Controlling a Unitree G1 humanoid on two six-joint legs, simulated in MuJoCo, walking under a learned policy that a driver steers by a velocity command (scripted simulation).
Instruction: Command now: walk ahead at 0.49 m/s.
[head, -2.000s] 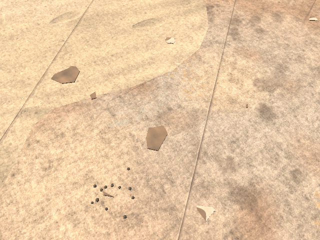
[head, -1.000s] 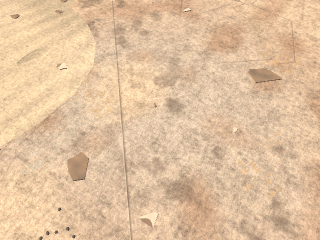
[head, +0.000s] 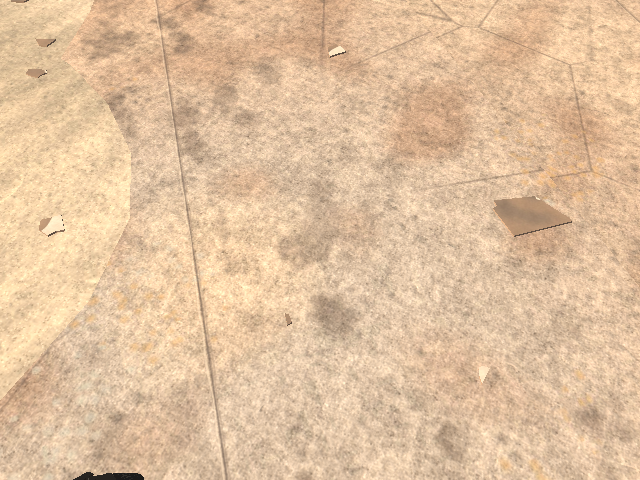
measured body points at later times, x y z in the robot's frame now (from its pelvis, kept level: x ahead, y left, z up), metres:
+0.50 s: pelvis +0.23 -0.04 +0.00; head +0.26 -0.05 +0.45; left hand +0.32 +0.23 -0.12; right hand +0.39 -0.30 -0.11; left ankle +0.33 +0.10 -0.72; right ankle +0.23 -0.14 -0.74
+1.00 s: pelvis +0.29 -0.01 -0.01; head +0.30 +0.00 +0.44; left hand +0.34 +0.27 -0.15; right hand +0.43 -0.26 -0.13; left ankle +0.33 +0.09 -0.74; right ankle +0.23 -0.14 -0.74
